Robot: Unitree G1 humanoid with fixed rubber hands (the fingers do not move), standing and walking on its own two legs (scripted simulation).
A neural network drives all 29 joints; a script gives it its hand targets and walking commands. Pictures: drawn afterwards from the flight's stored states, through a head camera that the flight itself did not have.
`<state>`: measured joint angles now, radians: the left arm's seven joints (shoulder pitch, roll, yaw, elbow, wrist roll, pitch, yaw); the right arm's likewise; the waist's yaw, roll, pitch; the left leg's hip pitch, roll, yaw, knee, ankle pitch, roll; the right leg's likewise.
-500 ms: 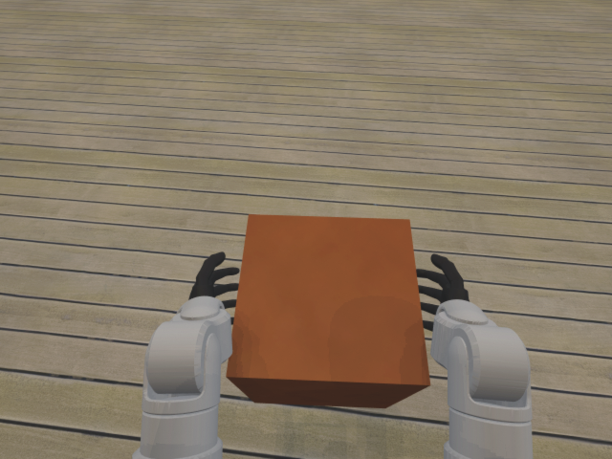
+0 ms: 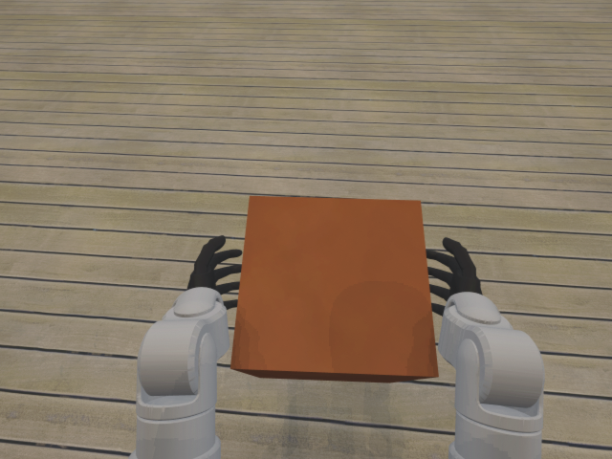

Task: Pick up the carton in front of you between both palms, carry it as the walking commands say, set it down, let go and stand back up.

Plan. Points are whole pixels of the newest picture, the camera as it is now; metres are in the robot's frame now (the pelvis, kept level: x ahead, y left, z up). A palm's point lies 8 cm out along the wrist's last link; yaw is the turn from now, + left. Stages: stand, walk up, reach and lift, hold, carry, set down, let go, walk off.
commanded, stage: carry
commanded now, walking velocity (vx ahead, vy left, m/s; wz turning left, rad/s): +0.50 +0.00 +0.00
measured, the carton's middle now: (328, 301) +0.34 -0.01 +0.02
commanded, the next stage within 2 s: none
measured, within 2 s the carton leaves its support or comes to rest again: neither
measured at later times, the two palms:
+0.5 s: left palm (261, 140) +0.61 +0.11 +0.11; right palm (422, 139) +0.63 -0.18 +0.10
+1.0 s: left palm (265, 67) +0.94 +0.14 +0.09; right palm (385, 64) +0.94 -0.15 +0.10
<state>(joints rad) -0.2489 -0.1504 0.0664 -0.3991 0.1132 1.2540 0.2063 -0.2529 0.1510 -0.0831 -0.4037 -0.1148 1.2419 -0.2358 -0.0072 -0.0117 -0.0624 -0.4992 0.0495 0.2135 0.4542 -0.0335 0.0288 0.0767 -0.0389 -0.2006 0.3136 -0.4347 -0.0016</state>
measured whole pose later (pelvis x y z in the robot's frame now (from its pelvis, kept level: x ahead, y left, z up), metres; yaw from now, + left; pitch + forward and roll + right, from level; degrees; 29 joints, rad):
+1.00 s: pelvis +0.66 +0.00 +0.01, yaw -2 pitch +4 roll +0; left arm -0.25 -0.15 0.09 -0.34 0.13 1.28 0.24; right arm -0.27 0.16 -0.07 -0.29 -0.12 1.24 -0.23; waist -0.02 -0.02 -0.03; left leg -0.38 0.04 0.23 0.46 -0.15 0.07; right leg -0.36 -0.05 -0.07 1.14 -0.44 0.00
